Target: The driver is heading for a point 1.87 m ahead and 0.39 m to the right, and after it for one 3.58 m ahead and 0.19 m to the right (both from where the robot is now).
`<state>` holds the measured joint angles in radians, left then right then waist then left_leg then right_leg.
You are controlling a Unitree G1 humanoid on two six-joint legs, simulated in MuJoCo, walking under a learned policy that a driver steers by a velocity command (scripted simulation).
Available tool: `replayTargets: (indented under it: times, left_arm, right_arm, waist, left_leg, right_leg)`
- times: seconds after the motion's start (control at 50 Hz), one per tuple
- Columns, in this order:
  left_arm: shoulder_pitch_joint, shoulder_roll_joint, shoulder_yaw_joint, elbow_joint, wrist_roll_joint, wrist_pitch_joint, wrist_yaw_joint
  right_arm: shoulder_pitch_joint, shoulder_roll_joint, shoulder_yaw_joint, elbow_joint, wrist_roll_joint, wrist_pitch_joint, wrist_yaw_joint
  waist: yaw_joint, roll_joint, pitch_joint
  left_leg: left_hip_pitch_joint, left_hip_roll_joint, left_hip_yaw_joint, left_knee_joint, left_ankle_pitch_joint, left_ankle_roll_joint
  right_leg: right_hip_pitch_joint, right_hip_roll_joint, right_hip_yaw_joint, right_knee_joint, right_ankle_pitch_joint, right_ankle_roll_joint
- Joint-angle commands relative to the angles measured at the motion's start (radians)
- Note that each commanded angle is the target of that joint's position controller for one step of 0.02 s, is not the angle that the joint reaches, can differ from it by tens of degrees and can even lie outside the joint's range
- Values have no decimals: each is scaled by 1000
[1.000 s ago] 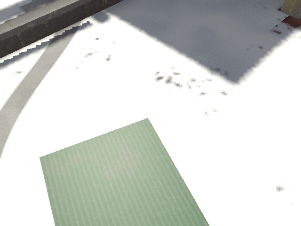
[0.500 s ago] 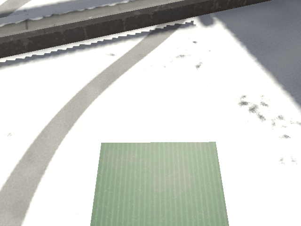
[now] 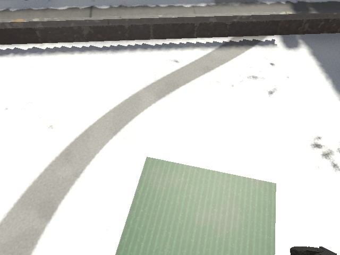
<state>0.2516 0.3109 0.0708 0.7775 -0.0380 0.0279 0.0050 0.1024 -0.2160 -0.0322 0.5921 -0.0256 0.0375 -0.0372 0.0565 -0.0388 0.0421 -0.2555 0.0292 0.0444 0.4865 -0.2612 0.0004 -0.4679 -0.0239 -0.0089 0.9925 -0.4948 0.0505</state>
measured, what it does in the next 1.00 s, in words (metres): steps on the spot: right foot, then left foot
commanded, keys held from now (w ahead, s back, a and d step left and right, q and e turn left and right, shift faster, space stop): e+shift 0.48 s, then q+shift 0.36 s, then w+q+shift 0.16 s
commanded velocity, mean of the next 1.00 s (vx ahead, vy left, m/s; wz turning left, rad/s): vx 0.05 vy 0.00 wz -0.26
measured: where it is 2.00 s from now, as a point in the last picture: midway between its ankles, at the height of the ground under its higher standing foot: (160, 184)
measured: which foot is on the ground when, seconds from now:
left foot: down 0.00-0.22, up 0.24-0.66, down 0.68-0.94, up 0.96-1.00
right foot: up 0.00-0.20, down 0.22-0.70, up 0.72-0.94, down 0.96-1.00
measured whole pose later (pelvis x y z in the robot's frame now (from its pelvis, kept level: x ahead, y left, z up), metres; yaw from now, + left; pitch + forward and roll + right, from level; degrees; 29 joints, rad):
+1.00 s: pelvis +0.06 -0.05 +0.00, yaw -13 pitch +4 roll -1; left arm 0.21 0.28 0.08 0.64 0.00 -0.04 0.00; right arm 0.23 -0.31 -0.10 0.68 0.05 0.03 -0.03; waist 0.01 0.04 -0.03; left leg -0.45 -0.07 -0.21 0.74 -0.39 0.01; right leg -0.22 0.07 0.04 0.47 -0.43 -0.05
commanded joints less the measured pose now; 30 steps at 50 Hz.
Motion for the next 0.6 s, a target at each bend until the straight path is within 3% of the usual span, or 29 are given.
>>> replayTargets:
  times: [0.02, 0.08, 0.12, 0.16, 0.2, 0.22, 0.24, 0.26, 0.28, 0.3, 0.32, 0.34, 0.38, 0.46, 0.52, 0.6]
  left_arm:
    - [-11, 82, 38, -85, 8, 32, 26]
    - [-36, 42, 25, -137, 13, 42, 9]
    - [-50, 33, 19, -171, 19, 40, -15]
    - [-28, 59, 30, -190, 16, 44, -32]
    - [39, 67, 45, -181, 14, 49, -33]
    - [96, 100, 64, -163, 21, 45, -21]
    - [152, 235, 103, -171, 25, 34, 1]
    - [122, 306, 104, -212, 58, -2, -3]
    - [110, 268, 96, -224, 67, -31, -13]
    - [76, 234, 85, -223, 54, -46, -7]
    - [19, 198, 76, -229, 29, -44, 4]
    - [-34, 167, 64, -243, 12, -34, 16]
    - [-68, 143, 54, -265, 19, -17, 36]
    - [-51, 168, 67, -278, 18, -4, 52]
    - [-84, 151, 56, -289, 29, 4, 49]
    - [-95, 67, 5, -267, 56, 4, 21]
  right_arm:
    - [-63, -141, -54, -59, 7, -31, -14]
    - [-82, -143, -61, -41, 9, -31, -16]
    - [-73, -176, -77, -28, 17, -33, -9]
    - [-62, -202, -89, -12, 31, -36, 1]
    - [-84, -196, -91, 1, 52, -35, 7]
    - [-43, -158, -86, 22, 54, -31, 13]
    - [-39, -114, -75, 3, 18, -23, 16]
    - [-127, -94, -64, -71, 2, -26, 7]
    - [-160, -144, -73, -64, 15, -33, 3]
    - [-173, -148, -75, -60, 30, -43, 0]
    - [-153, -153, -79, -40, 23, -47, -7]
    - [-145, -165, -84, -37, 15, -49, -10]
    - [-121, -146, -82, -18, 17, -51, 1]
    - [-109, -111, -65, 12, 23, -56, 11]
    - [-54, -131, -63, 52, 27, -50, 19]
    - [-34, -124, -47, 59, 29, -50, 33]
  waist:
    - [-28, 218, -64]
    - [-29, 201, -75]
    - [-44, 194, -108]
    - [-40, 186, -122]
    - [2, 151, -120]
    - [12, 52, -104]
    - [17, -263, -54]
    - [-5, -356, -105]
    - [34, -194, -167]
    - [13, -133, -138]
    - [-20, -49, -125]
    - [-44, -52, -119]
    - [-64, -66, -147]
    - [-52, -54, -169]
    - [-47, -96, -186]
    - [-21, -105, -177]
  left_leg:
    - [102, 263, -106, -165, 309, 184]
    - [102, 262, -15, -148, 278, 171]
    - [125, 299, 12, -124, 323, 177]
    - [127, 328, 29, -90, 343, 168]
    - [82, 313, 78, 8, 272, 114]
    - [15, 244, 126, 152, 139, 60]
    - [-243, 107, 193, 489, -238, -38]
    - [-469, -62, -5, 745, -461, -83]
    - [-506, -46, -114, 826, -416, -63]
    - [-511, -32, -145, 816, -325, -36]
    - [-509, -7, -160, 766, -236, -27]
    - [-483, -1, -163, 711, -176, -27]
    - [-412, -32, -148, 644, -90, -40]
    - [-361, -82, -154, 427, -46, -71]
    - [-282, -60, -133, 352, -21, -78]
    - [-126, 0, -90, 278, -55, -59]
  right_leg:
    - [-163, -44, 24, 180, 50, 40]
    - [-104, -74, -5, 6, 130, 42]
    - [-34, -83, -40, -96, 117, 17]
    - [29, -73, -73, -171, 115, -14]
    - [142, -33, -116, -324, 217, -61]
    - [230, -2, -72, -433, 305, -107]
    - [353, -174, 256, -568, 716, -214]
    - [389, -320, 647, -650, 740, -424]
    - [425, -335, 614, -693, 581, -437]
    - [410, -294, 557, -688, 500, -386]
    - [394, -250, 494, -671, 445, -328]
    - [360, -221, 451, -661, 446, -296]
    - [328, -159, 390, -650, 497, -270]
    - [336, -123, 408, -623, 499, -265]
    - [303, -129, 385, -595, 465, -255]
    - [227, -151, 365, -561, 539, -265]
Keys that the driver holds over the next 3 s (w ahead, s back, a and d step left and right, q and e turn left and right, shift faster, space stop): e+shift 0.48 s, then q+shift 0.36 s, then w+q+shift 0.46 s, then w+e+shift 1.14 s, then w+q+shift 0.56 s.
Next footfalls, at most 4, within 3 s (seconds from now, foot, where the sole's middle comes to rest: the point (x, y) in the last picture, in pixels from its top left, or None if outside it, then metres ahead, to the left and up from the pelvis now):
0.22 right None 0.04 -0.13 -0.77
0.68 left None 0.15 0.06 -0.77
0.96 right None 0.03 -0.15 -0.77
1.44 left None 0.42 0.09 -0.77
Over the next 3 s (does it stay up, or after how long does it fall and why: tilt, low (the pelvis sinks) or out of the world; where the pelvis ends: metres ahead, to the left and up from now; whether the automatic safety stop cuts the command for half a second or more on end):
stays up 1.62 -0.36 -0.03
